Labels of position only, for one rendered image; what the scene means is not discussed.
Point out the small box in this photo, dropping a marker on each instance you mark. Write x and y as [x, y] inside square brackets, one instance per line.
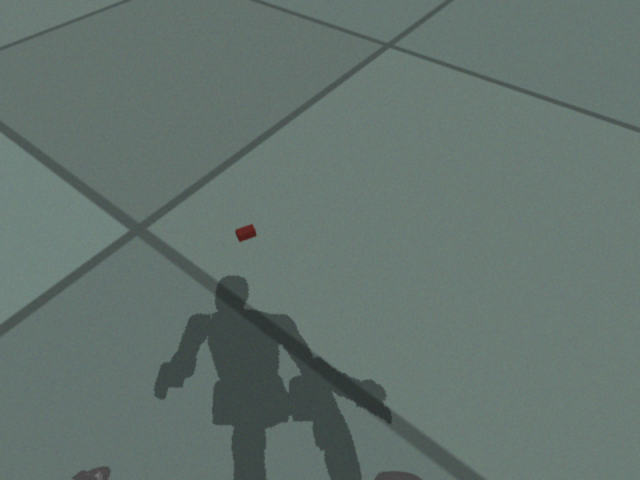
[246, 232]

